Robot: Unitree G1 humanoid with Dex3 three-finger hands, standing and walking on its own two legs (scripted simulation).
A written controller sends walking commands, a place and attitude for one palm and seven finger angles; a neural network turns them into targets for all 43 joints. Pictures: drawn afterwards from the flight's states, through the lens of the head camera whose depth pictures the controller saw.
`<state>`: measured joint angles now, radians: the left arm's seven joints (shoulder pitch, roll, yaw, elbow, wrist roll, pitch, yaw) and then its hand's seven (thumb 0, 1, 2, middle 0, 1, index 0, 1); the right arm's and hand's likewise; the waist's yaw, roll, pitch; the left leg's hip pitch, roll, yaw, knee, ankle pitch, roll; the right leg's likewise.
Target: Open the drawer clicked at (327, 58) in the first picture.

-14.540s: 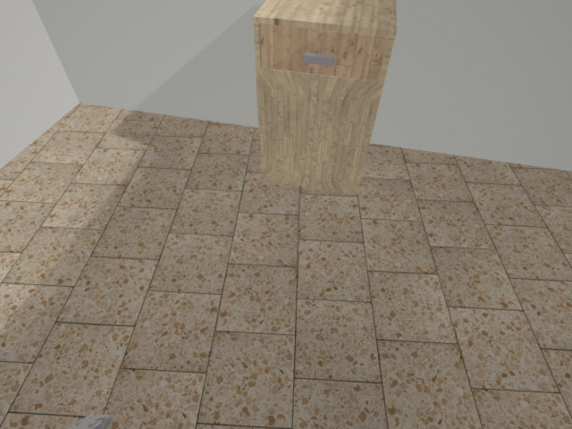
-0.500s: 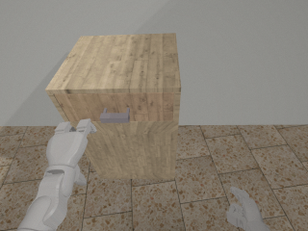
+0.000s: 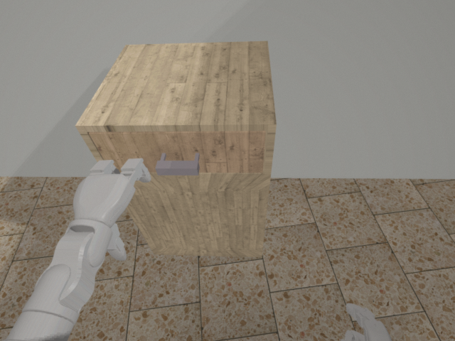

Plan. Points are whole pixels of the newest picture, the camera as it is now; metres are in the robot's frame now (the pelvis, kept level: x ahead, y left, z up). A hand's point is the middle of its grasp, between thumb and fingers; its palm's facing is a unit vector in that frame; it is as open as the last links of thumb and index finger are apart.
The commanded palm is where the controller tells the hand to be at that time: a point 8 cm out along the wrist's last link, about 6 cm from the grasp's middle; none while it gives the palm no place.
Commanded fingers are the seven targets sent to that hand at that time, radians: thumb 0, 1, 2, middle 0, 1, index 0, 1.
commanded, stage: raise the hand with hooked fingers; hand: left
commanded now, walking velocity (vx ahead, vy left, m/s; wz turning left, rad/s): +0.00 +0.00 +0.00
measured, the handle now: (179, 162) +0.55 +0.21 -0.07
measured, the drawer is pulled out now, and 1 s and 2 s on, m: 0.00 0.00 0.00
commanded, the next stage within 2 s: move the hooked fingers above the handle in 0.10 s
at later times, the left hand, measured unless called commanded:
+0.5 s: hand (132, 200) +0.33 +0.23 +0.06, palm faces +0.01 -0.06 -1.00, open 13.9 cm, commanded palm +0.32 +0.23 +0.11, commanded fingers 0.00 -0.50 0.30 -0.30 -1.20 -0.30 -1.20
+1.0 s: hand (151, 178) +0.41 +0.23 +0.02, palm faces -0.04 -0.03 -1.00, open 13.9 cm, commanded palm +0.40 +0.23 +0.08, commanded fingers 0.00 -0.50 0.30 -0.30 -1.20 -0.30 -1.20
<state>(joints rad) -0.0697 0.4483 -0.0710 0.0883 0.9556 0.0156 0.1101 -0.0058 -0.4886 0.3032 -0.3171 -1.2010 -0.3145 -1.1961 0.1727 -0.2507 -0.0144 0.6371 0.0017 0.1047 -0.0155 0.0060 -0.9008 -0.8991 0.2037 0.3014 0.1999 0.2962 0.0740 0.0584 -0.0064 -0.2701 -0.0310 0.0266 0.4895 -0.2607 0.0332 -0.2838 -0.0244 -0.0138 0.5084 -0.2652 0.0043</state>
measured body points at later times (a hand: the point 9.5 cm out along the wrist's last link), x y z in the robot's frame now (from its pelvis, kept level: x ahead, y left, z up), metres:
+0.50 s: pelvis +0.00 -0.02 +0.00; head +0.02 -0.05 +0.45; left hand +0.32 +0.23 +0.11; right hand +0.18 -0.25 -0.11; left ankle +0.00 +0.10 -0.74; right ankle +0.00 -0.12 -0.74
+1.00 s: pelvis +0.01 -0.01 -0.01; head +0.06 -0.03 +0.43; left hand +0.41 +0.22 +0.08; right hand +0.09 -0.28 -0.15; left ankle +0.00 +0.10 -0.74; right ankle +0.00 -0.12 -0.74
